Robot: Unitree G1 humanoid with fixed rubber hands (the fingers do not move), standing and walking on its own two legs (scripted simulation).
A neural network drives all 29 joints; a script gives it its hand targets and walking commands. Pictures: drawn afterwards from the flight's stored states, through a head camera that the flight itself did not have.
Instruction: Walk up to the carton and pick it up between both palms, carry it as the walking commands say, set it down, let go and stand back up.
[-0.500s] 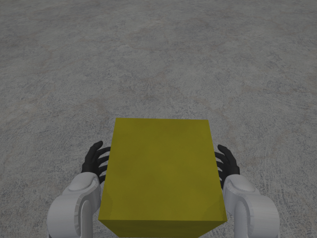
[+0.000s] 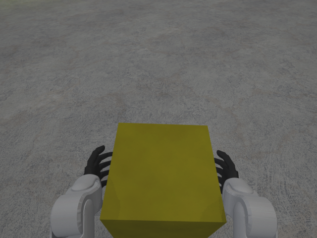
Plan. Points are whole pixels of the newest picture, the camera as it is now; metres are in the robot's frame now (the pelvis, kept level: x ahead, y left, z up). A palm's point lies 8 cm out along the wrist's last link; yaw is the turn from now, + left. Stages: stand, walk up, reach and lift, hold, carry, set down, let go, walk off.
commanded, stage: carry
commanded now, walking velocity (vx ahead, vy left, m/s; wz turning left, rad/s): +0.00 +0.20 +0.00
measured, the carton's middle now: (160, 188) +0.25 +0.00 +0.03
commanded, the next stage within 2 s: none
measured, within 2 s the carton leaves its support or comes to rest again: neither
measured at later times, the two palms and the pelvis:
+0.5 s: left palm (29, 235) +0.14 +0.24 +0.09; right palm (188, 228) +0.15 -0.05 +0.07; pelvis -0.09 +0.08 -0.01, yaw +0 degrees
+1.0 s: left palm out of the picture +0.08 +0.34 +0.09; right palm out of the picture +0.08 +0.05 +0.07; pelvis -0.16 +0.19 -0.01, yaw +0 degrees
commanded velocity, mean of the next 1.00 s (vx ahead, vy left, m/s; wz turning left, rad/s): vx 0.00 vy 0.20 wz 0.00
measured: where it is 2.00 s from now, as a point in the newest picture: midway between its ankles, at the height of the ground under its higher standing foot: outside the picture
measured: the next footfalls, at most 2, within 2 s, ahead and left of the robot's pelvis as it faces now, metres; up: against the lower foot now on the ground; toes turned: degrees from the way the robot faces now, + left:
left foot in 0.26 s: -0.03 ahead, +0.20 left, +0.00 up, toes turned +4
right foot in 0.48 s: -0.02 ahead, -0.02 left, +0.00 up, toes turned -7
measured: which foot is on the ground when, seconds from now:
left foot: up 0.00-0.24, down 0.26-0.48, up 0.50-0.70, down 0.72-0.96, up 0.98-1.00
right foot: down 0.00-0.28, up 0.30-0.46, down 0.48-0.74, up 0.76-0.94, down 0.96-1.00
